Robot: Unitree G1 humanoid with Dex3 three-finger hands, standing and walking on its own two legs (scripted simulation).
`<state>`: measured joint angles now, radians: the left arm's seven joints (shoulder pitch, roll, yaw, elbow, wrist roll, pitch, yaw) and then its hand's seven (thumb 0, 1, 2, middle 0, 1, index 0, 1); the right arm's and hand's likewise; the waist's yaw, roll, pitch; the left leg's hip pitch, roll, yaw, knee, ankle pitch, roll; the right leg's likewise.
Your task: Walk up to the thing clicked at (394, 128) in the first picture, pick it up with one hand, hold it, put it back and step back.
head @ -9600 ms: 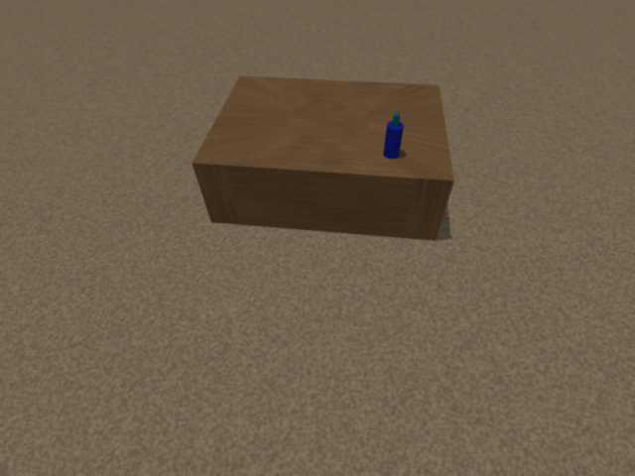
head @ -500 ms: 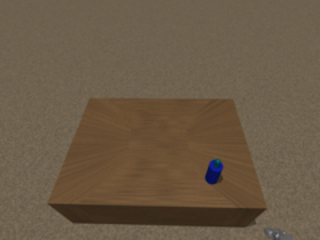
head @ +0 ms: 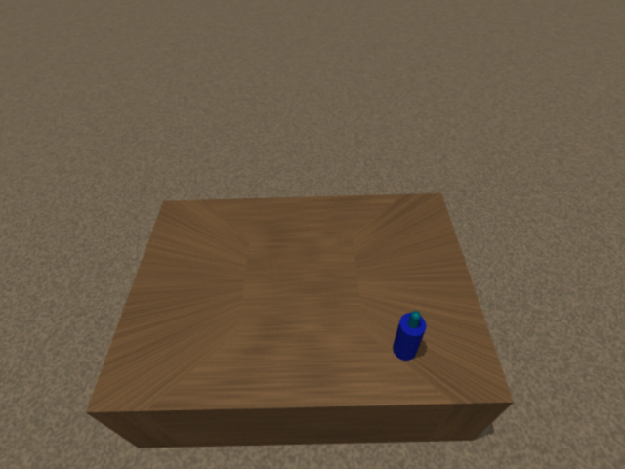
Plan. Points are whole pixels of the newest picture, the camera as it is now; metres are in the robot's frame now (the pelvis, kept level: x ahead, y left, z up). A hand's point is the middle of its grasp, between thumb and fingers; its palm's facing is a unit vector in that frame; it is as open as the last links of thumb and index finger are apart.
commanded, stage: walk up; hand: right
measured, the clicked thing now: (410, 332) +0.48 -0.20 -0.36
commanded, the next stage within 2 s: stand in 0.32 s
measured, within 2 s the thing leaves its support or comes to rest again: neither
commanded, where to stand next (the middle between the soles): +0.04 +0.02 m, yaw -1 degrees
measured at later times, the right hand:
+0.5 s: hand out of the picture +0.08 -0.26 -0.16, palm faces -0.01 +0.94 -0.33, open 7.3 cm
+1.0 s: hand out of the picture +0.08 -0.27 -0.16, palm faces -0.02 +0.94 -0.33, open 7.3 cm
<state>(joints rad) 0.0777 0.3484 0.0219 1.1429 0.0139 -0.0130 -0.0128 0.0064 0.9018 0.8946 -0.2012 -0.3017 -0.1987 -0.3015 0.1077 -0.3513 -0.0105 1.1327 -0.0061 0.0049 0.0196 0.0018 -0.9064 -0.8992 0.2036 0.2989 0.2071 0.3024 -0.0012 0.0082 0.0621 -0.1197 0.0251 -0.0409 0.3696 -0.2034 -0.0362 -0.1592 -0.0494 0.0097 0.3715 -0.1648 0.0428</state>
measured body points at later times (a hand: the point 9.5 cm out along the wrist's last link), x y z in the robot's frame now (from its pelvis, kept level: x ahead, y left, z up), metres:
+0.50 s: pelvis +0.00 +0.00 +0.00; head +0.02 +0.00 +0.45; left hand +0.09 +0.30 -0.13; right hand +0.08 -0.30 -0.13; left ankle +0.00 +0.14 -0.75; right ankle +0.03 -0.15 -0.74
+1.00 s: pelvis +0.01 -0.01 +0.00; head +0.03 -0.01 +0.45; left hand +0.09 +0.29 -0.13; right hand +0.08 -0.32 -0.13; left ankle +0.00 +0.14 -0.74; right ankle +0.03 -0.15 -0.75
